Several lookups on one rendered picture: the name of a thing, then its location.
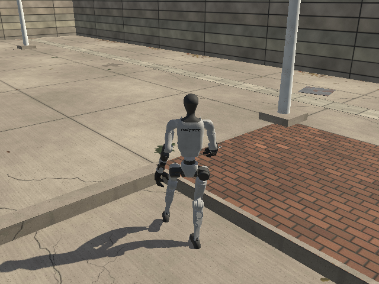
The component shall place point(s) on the robot foot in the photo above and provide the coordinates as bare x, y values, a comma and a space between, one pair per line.
196, 243
165, 217

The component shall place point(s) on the right robot hand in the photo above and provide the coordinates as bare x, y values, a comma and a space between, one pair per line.
207, 151

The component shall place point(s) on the left robot forearm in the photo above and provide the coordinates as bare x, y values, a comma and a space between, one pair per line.
162, 161

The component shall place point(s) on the robot left upper arm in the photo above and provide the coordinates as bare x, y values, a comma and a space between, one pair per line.
169, 135

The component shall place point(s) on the robot right upper arm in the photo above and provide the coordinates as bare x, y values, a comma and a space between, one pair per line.
208, 125

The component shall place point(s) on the robot left foot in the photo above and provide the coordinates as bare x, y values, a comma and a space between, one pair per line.
165, 217

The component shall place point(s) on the left robot hand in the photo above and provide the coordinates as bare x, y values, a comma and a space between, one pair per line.
158, 179

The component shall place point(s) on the robot right foot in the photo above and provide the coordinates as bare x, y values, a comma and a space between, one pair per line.
196, 243

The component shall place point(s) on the right robot forearm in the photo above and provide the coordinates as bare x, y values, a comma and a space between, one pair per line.
214, 151

